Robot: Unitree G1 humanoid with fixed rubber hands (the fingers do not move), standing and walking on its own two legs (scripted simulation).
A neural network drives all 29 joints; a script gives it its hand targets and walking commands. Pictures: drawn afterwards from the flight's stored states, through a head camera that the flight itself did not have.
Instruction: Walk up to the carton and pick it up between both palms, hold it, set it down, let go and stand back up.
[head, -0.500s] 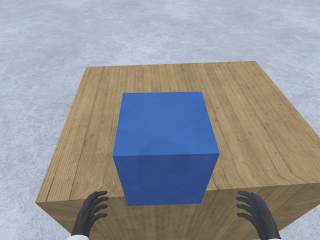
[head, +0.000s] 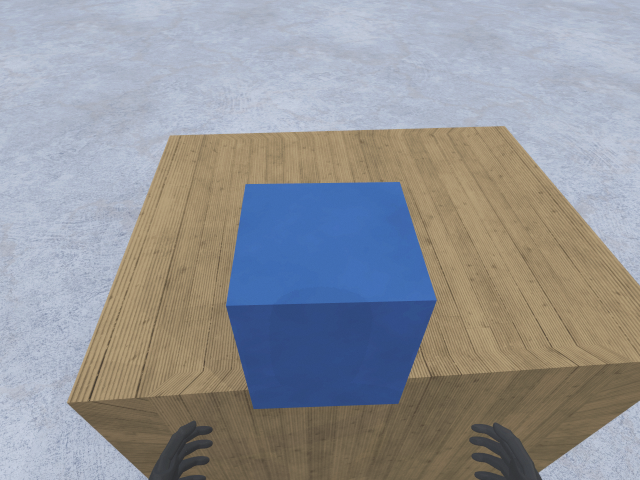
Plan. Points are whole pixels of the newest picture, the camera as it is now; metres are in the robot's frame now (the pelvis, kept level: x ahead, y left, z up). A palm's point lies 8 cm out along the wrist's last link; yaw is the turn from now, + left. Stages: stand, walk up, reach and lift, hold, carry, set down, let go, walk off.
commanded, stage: set down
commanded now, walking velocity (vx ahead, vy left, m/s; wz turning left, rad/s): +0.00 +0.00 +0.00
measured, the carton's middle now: (324, 298) +0.37 +0.04 +0.04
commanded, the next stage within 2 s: let go in 0.50 s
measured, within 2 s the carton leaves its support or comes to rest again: neither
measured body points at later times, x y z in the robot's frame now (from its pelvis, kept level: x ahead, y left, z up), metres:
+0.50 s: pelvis -0.01 +0.00 +0.00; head -0.02 +0.02 +0.45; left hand +0.15 +0.23 -0.10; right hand +0.15 -0.22 -0.08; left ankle +0.02 +0.13 -0.75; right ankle -0.03 -0.11 -0.75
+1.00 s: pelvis -0.01 +0.01 +0.00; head -0.01 +0.02 +0.45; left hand +0.16 +0.24 -0.09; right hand +0.16 -0.21 -0.09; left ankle +0.02 +0.13 -0.75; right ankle -0.03 -0.11 -0.75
